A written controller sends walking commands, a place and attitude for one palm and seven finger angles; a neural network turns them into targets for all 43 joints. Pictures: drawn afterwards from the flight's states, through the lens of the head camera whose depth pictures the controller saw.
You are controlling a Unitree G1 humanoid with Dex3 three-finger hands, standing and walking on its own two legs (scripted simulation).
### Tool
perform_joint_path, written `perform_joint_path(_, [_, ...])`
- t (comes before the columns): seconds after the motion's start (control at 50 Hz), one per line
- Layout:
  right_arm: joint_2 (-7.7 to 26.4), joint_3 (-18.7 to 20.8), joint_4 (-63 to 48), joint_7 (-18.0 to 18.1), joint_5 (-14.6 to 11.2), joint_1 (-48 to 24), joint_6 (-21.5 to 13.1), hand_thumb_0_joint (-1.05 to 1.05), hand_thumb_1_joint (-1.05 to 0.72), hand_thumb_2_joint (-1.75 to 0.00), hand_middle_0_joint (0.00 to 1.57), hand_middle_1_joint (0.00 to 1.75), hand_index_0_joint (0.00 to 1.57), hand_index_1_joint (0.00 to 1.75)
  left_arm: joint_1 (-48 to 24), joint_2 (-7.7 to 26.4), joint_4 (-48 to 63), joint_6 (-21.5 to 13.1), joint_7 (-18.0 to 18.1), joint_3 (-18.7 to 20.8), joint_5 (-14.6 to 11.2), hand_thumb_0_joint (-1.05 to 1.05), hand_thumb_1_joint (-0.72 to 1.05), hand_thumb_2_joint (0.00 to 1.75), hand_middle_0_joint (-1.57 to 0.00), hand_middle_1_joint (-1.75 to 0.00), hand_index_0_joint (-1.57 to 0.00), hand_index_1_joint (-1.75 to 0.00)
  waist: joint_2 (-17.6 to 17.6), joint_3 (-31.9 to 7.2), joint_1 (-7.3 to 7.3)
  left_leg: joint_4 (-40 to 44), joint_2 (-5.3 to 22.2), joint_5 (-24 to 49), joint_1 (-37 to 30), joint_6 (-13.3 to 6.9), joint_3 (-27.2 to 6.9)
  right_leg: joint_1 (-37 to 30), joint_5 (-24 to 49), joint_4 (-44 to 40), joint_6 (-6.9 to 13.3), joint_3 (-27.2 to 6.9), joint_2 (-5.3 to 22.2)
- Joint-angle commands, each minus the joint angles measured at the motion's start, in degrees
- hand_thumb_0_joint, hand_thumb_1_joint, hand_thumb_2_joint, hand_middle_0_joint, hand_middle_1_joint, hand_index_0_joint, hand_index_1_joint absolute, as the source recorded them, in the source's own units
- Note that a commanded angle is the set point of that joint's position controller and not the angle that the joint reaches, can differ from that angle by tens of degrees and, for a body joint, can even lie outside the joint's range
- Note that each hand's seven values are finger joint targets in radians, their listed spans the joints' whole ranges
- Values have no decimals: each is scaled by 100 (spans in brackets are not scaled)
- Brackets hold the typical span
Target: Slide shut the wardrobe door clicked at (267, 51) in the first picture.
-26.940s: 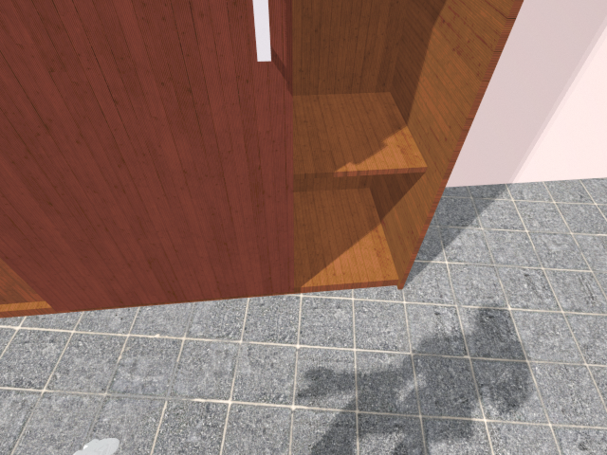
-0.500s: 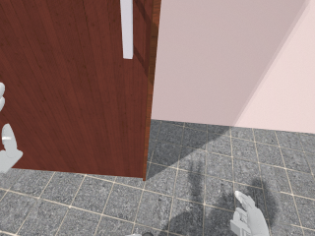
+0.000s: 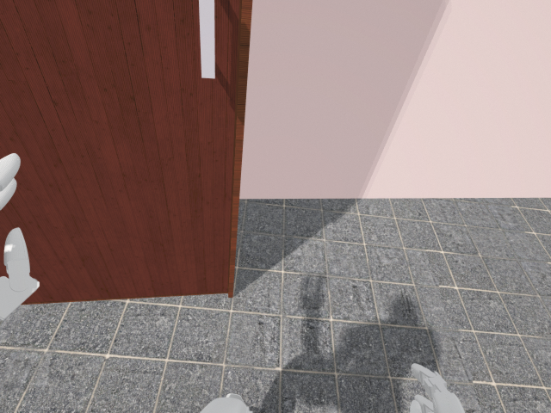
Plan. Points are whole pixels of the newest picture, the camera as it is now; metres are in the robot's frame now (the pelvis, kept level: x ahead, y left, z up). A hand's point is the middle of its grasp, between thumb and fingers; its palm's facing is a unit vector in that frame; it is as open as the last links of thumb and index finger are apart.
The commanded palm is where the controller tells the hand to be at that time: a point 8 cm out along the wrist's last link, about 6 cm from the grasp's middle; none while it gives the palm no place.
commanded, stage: stop stepping back and stand still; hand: left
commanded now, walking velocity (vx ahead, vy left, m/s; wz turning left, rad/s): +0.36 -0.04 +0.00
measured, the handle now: (207, 22) +0.64 +0.22 +0.27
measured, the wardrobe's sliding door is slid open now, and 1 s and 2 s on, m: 0.00 0.00 0.00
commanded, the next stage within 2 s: let the arm hang, fingers relaxed in 1.30 s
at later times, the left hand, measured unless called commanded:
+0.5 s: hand out of the picture +0.11 +0.36 +0.18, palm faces +0.57 -0.77 -0.30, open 7.4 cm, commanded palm +0.06 +0.37 +0.19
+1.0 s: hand out of the picture +0.15 +0.37 +0.17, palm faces +0.54 -0.74 -0.39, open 7.4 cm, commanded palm +0.09 +0.40 +0.19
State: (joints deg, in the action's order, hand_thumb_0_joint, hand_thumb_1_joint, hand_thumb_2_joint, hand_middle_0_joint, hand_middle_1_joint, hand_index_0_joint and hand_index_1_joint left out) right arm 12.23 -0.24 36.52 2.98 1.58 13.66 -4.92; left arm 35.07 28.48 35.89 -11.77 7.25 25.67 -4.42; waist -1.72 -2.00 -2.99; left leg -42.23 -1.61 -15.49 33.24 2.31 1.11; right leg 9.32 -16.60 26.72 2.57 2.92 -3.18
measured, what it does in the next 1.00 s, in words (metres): steps on the spot: left foot, then right foot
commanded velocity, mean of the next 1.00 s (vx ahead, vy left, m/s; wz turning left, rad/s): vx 0.08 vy -0.10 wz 0.00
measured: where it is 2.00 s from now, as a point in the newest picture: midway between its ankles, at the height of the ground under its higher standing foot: outside the picture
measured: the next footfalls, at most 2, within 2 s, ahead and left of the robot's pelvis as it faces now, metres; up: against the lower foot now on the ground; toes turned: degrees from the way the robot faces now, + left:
left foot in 0.10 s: +0.07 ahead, +0.10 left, +0.00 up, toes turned +1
right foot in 0.34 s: +0.01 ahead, -0.03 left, +0.00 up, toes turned +2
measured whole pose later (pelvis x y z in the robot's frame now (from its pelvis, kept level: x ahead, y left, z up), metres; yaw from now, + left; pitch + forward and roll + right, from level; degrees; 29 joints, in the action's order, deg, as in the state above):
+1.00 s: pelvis -0.03 +0.09 +0.00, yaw +4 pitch -1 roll +0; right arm 10.9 -0.2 37.5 4.6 -0.1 12.5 -6.7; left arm 27.7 21.4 27.7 -10.2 9.4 23.7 -2.2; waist -1.6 0.9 -1.3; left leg -33.9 1.1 -16.3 16.6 -0.3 2.1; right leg 13.7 -18.9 34.0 0.0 2.7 0.9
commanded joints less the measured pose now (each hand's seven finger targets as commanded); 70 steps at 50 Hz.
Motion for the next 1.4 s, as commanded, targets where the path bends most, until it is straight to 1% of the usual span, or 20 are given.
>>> perform_joint_path(0.0, [822,341,-648,250,-170,-651,-277,0,-90,-90,20,30,20,30,-1934,353,-147,125,210,95,193,0,90,90,-20,-30,-20,-30,-627,742,503,-1260,586,-739,-1660,-203,-637,2698,-1930,-1364,675,-1027,1897])
perform_joint_path(0.04, [815,304,-546,327,-171,-682,-283,0,-90,-90,20,30,20,30,-2478,407,-112,115,251,-53,310,0,90,90,-20,-30,-20,-30,388,853,550,677,470,-677,-1888,-277,-334,2288,-1879,-509,334,-544,1467])
perform_joint_path(0.08, [892,246,-769,319,-160,-583,-449,0,-90,-90,20,30,20,30,-2365,405,453,-122,274,-23,322,0,90,90,-20,-30,-20,-30,2330,607,450,2852,1234,-1651,-1494,-700,-2209,1694,-1450,1269,-170,-45,314])
perform_joint_path(0.12, [646,203,-773,198,-68,-637,-575,0,-90,-90,20,30,20,30,-1914,794,990,-236,209,373,275,0,90,90,-20,-30,-20,-30,2320,126,389,4222,1620,-3791,-1000,-392,-3576,1297,-1456,2810,-144,-205,-164])
perform_joint_path(0.26, [617,240,-897,37,4,-511,-328,0,-90,-90,20,30,20,30,-81,562,679,-57,168,492,248,0,90,90,-20,-30,-20,-30,1272,-316,176,2535,726,-2011,74,-37,-857,-1574,-1194,-391,237,311,-227])
perform_joint_path(0.32, [659,370,-824,99,-120,-402,-119,0,-90,-90,20,30,20,30,-1149,824,621,-40,145,729,136,0,90,90,-20,-30,-20,-30,-1001,68,334,-2662,179,-813,623,-107,-114,181,-1466,-1769,1543,-2742,2428])
perform_joint_path(0.4, [651,324,-688,187,-124,-525,-175,0,-90,-90,20,30,20,30,-1601,236,-402,14,224,140,232,0,90,90,-20,-30,-20,-30,-527,614,478,-1425,825,-794,-506,-299,-225,1742,-3092,-1586,997,-1790,2002])
perform_joint_path(0.46, [592,221,-668,333,-94,-636,-258,0,-90,-90,20,30,20,30,-2074,328,262,-39,302,-37,288,0,90,90,-20,-30,-20,-30,192,333,470,865,438,-672,-2082,-331,471,1686,-2402,-353,660,-640,1398])
perform_joint_path(0.48, [701,249,-732,350,-95,-531,-337,0,-90,-90,20,30,20,30,-2138,310,564,-93,311,-74,251,0,90,90,-20,-30,-20,-30,1006,240,498,1634,581,-919,-2406,-413,44,1730,-1925,742,399,-151,948])
perform_joint_path(0.5, [854,293,-826,327,-95,-516,-405,0,-90,-90,20,30,20,30,-2201,402,972,-186,325,35,236,0,90,90,-20,-30,-20,-30,2306,207,489,2497,1624,-1260,-2837,-842,-2037,2536,-1789,2208,-44,262,257])
perform_joint_path(0.54, [636,285,-720,208,-88,-499,-483,0,-90,-90,20,30,20,30,-1943,1018,1079,-400,243,614,231,0,90,90,-20,-30,-20,-30,1759,193,436,3575,2360,-2706,-1986,-1311,-3704,2432,-1619,3784,-154,-343,93])
perform_joint_path(0.68, [588,296,-1018,-28,-81,-500,-282,0,-90,-90,20,30,20,30,-255,555,569,-190,234,713,249,0,90,90,-20,-30,-20,-30,1395,-168,230,2238,1332,-2336,47,-533,-569,-966,-899,516,-30,345,58])
perform_joint_path(0.7, [571,320,-1016,-9,-96,-478,-203,0,-90,-90,20,30,20,30,-355,489,362,-116,234,645,269,0,90,90,-20,-30,-20,-30,549,-57,207,1132,936,-2042,196,-395,-177,-934,-1061,-257,147,-188,347])
perform_joint_path(0.72, [536,356,-1053,2,-119,-483,-141,0,-90,-90,20,30,20,30,-513,576,194,-33,241,685,259,0,90,90,-20,-30,-20,-30,-696,86,248,-597,403,-1541,410,-245,168,-383,-1663,-1139,664,-2055,1363])
perform_joint_path(0.76, [498,245,-963,3,-142,-493,-308,0,-90,-90,20,30,20,30,-1293,739,527,-155,342,719,182,0,90,90,-20,-30,-20,-30,-543,-227,363,-1654,411,-1009,27,-174,-115,-89,371,-1245,1160,-2855,2297])
perform_joint_path(0.84, [548,244,-701,157,-161,-534,-396,0,-90,-90,20,30,20,30,-1283,378,354,-192,333,361,206,0,90,90,-20,-30,-20,-30,-216,-95,456,1195,413,159,-1948,-288,2,803,360,-140,403,-957,1367])
perform_joint_path(0.94, [597,233,-881,213,-137,-729,-587,0,-90,-90,20,30,20,30,-1321,575,875,-371,230,467,282,0,90,90,-20,-30,-20,-30,1587,-4,248,2449,1371,1630,-1840,-601,-1470,503,212,746,-319,-129,305])
perform_joint_path(1.1, [597,319,-1104,103,-242,-477,-439,0,-90,-90,20,30,20,30,-159,412,448,-320,242,597,144,0,90,90,-20,-30,-20,-30,495,-948,302,1359,782,2389,-2110,-227,-226,-467,2916,-67,-114,-655,766])
perform_joint_path(1.36, [635,297,-1068,267,-243,-693,-264,0,-90,-90,20,30,20,30,-523,445,248,-168,303,428,150,0,90,90,-20,-30,-20,-30,287,-321,307,1523,588,1081,-2100,-317,-232,275,1312,-655,-134,-806,873])
perform_joint_path(1.38, [1809,543,248,-351,-165,-1010,-475,0,-90,-90,20,30,20,30,-969,-348,-4167,654,-595,-1964,676,0,90,90,-20,-30,-20,-30,468,61,555,620,814,1929,-1647,-361,-419,833,2247,337,-28,-369,1304])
